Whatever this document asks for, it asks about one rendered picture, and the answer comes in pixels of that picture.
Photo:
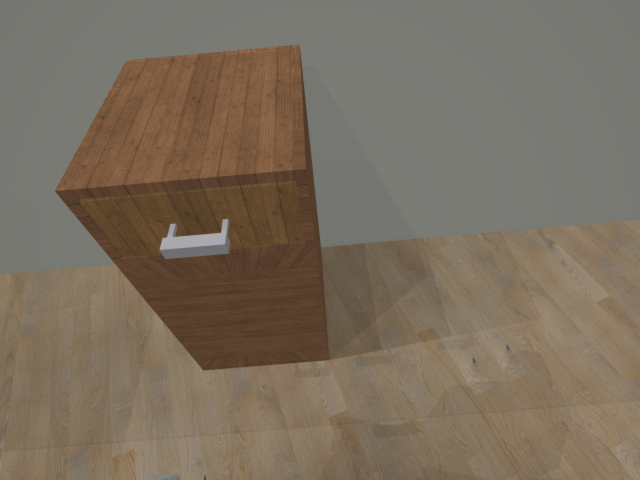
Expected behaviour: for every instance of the drawer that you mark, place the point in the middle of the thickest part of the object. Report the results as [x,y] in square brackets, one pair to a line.
[258,214]

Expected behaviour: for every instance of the handle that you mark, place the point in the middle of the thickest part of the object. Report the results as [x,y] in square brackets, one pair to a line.
[195,245]

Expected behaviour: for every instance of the cabinet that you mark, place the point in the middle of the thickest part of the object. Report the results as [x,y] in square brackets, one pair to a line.
[203,121]

